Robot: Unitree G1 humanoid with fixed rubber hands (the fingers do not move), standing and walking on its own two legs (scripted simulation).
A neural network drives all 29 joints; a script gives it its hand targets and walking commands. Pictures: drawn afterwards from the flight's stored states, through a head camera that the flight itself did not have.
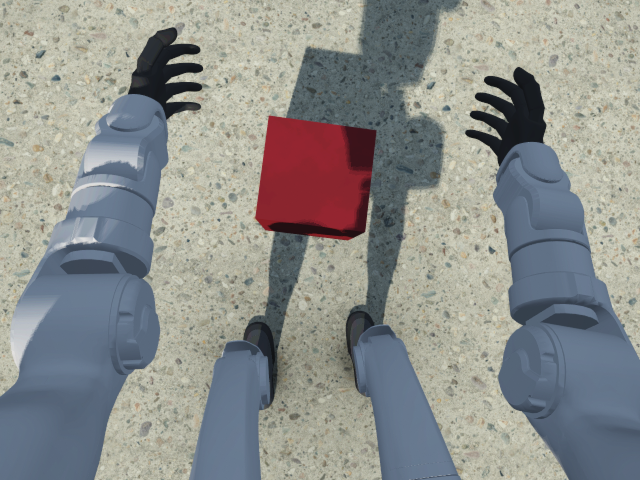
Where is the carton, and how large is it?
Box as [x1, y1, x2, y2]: [255, 116, 376, 239]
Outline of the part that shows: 269,116 255,218 267,230 340,239 349,239 363,232 365,229 376,130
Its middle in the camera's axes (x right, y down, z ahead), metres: -0.01 -0.12 +0.87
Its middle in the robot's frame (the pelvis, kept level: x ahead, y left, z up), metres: +0.52 -0.05 -0.53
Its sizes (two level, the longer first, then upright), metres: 0.210 0.200 0.250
